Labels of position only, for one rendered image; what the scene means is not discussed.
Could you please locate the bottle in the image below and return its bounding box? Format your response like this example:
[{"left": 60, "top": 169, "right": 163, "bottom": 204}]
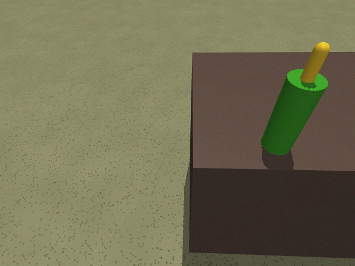
[{"left": 261, "top": 42, "right": 330, "bottom": 155}]

